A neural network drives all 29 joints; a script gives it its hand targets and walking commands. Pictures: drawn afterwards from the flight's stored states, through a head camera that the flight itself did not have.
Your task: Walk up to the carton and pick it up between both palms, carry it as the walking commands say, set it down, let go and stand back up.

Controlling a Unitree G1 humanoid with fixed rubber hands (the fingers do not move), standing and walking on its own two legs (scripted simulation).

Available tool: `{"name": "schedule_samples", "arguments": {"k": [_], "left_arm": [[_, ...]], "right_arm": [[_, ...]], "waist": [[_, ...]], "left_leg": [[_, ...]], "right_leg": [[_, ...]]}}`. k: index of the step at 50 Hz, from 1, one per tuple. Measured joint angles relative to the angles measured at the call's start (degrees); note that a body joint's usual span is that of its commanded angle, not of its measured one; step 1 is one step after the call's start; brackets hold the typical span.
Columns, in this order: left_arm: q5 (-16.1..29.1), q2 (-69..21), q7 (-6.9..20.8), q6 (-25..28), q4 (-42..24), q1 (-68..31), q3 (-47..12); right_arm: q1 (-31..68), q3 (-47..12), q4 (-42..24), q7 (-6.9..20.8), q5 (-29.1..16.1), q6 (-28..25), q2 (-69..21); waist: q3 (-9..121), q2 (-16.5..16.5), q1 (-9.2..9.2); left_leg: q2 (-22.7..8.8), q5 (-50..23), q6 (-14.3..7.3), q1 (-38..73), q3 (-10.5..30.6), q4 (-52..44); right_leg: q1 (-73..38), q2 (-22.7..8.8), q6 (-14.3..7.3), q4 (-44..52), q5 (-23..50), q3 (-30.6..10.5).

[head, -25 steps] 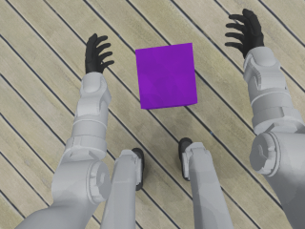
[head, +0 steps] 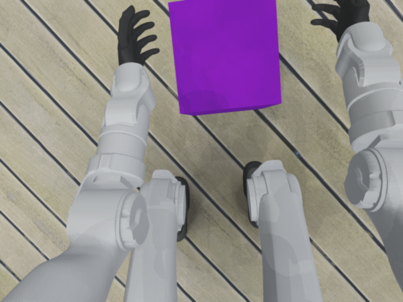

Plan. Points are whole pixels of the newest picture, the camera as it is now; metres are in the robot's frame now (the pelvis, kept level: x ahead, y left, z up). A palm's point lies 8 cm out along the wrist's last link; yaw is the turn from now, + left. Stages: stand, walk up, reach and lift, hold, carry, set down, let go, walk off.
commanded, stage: reach and lift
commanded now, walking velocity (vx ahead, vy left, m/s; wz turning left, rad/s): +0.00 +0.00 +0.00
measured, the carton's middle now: (224, 67) +0.52 -0.07 -0.35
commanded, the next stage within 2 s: none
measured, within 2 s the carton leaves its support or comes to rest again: leaves its support in 1.98 s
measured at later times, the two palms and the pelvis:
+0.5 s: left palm (155, 75) +0.50 +0.08 -0.26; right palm (309, 49) +0.51 -0.24 -0.27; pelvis -0.01 +0.00 -0.08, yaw +1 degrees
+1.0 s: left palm (156, 73) +0.51 +0.08 -0.27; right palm (296, 51) +0.51 -0.22 -0.28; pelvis -0.01 +0.01 -0.09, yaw +1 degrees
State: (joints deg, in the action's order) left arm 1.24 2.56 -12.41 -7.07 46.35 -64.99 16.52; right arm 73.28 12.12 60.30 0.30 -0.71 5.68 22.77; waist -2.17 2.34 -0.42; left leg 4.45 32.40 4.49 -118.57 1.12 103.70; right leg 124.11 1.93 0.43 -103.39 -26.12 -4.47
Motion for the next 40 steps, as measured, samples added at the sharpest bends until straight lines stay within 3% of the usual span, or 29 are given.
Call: {"name": "schedule_samples", "arguments": {"k": [23,40], "left_arm": [[5.43,2.49,0.16,3.87,8.01,-8.37,-4.1],[7.81,4.58,0.39,4.46,11.46,-13.33,-8.16]], "right_arm": [[6.87,-6.72,5.24,-2.23,-4.86,-2.64,1.93],[11.2,-6.78,10.33,-1.78,-7.25,-4.7,2.24]], "waist": [[-13.21,1.0,-0.53],[-19.07,1.06,-1.06]], "left_leg": [[2.14,3.42,1.65,-6.36,0.34,15.82],[3.36,3.17,1.02,-6.48,0.55,19.53]], "right_leg": [[6.89,0.25,0.07,-15.92,-2.78,0.02],[5.54,-1.16,0.75,-18.98,-3.54,0.43]]}}
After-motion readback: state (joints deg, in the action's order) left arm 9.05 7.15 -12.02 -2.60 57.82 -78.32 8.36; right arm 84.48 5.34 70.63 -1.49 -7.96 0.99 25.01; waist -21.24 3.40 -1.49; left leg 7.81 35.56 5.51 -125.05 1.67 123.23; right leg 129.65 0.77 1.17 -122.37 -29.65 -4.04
